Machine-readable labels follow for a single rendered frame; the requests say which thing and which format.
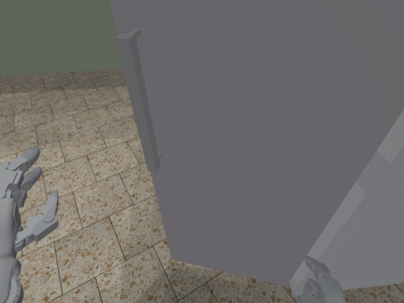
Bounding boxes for fridge door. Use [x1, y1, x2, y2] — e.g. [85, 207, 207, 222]
[109, 0, 404, 286]

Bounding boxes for left robot hand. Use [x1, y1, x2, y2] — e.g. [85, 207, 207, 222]
[0, 147, 59, 258]

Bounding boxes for right robot hand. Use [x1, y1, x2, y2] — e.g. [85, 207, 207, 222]
[299, 256, 347, 303]

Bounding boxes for left robot forearm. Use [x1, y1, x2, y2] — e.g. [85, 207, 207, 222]
[0, 257, 24, 303]

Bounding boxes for handle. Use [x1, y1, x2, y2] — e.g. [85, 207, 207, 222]
[115, 28, 162, 173]

